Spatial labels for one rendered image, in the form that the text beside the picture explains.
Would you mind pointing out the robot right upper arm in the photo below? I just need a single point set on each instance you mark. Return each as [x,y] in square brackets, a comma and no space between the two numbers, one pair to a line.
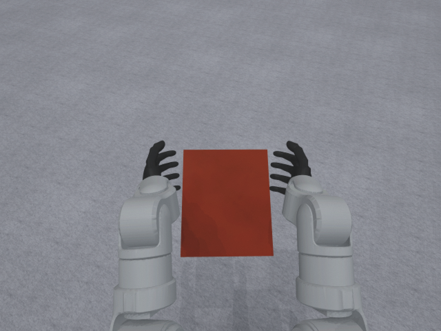
[327,324]

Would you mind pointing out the robot right hand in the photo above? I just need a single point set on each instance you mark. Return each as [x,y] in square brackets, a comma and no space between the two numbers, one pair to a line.
[299,161]

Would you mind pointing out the carton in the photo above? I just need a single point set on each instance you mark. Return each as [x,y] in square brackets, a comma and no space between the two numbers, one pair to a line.
[226,209]

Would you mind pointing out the right robot forearm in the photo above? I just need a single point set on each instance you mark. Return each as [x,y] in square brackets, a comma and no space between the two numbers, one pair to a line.
[324,241]

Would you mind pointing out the robot left hand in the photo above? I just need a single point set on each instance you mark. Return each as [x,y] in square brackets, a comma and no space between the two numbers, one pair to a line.
[153,168]

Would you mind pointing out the left robot forearm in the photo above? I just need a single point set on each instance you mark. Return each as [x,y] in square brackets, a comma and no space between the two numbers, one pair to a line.
[146,284]

